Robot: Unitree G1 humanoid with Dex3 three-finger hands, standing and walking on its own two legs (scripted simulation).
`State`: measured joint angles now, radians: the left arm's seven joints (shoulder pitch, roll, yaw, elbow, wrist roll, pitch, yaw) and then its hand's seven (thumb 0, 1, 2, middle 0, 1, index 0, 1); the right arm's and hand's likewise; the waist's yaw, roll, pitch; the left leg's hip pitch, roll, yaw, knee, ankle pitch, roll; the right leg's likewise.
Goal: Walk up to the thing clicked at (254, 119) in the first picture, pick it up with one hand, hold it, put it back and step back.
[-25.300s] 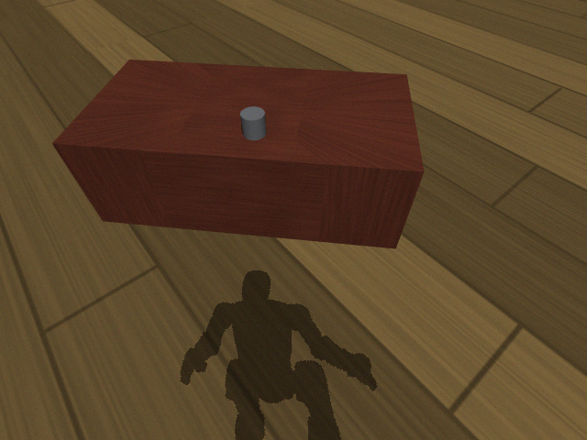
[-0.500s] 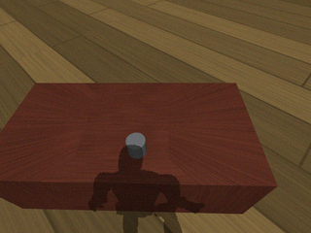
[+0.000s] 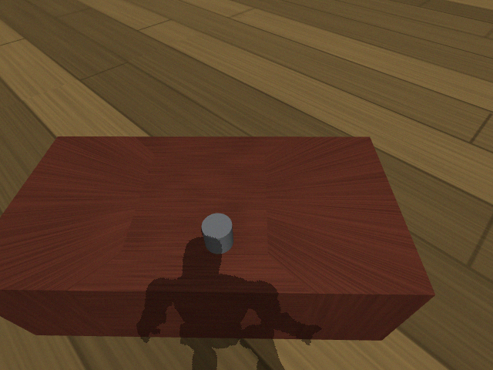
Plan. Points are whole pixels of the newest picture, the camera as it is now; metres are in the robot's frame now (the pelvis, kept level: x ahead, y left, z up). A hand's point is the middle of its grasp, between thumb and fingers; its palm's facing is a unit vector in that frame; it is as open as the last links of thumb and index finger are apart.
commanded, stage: stand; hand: left
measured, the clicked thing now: (218, 233) +0.53 +0.12 -0.29
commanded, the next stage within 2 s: step back in 1.40 s
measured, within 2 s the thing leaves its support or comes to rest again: neither
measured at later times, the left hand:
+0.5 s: hand out of the picture +0.07 +0.25 -0.16, palm faces -0.03 -0.94 -0.33, open 7.4 cm
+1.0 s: hand out of the picture +0.08 +0.25 -0.16, palm faces -0.03 -0.94 -0.34, open 7.4 cm
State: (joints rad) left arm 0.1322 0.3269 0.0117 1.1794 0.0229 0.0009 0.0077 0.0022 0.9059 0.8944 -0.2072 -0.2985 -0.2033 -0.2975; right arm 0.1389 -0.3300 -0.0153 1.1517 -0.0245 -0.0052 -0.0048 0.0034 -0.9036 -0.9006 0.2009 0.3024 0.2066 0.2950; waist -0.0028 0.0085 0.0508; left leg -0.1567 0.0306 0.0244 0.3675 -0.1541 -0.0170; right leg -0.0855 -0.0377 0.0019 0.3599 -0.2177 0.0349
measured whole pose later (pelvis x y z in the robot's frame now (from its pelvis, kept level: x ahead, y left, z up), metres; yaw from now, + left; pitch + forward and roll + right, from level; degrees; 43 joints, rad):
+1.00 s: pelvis +0.01 +0.00 +0.00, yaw -1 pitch -3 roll +0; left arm 0.12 0.34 0.01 1.15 0.01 0.00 0.00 0.00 0.91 0.89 -0.21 -0.30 -0.20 -0.30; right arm 0.11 -0.34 -0.01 1.15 -0.02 -0.01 0.01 0.00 -0.90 -0.90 0.20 0.30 0.21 0.30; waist -0.01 0.00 0.05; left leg -0.14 0.03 0.04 0.34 -0.15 -0.01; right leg -0.07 -0.04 0.01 0.32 -0.21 0.04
